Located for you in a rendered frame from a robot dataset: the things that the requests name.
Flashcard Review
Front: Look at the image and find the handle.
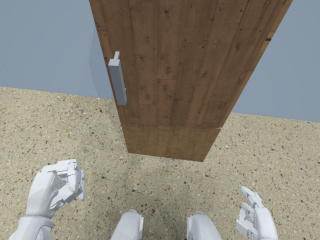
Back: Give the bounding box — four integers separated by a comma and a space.
108, 51, 127, 105

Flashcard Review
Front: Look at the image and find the cupboard door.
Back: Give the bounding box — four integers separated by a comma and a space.
89, 0, 287, 128

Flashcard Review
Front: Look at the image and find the left robot forearm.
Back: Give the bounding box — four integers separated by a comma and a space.
8, 215, 54, 240

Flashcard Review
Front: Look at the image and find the left robot thigh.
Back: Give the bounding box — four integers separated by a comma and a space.
110, 212, 144, 240

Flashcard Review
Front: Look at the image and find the right robot hand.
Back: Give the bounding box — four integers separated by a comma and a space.
236, 186, 279, 240

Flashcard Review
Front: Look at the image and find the right robot shin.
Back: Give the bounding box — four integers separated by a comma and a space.
194, 211, 204, 215

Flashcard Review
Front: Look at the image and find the left robot hand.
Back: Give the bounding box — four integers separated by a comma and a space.
26, 159, 86, 219

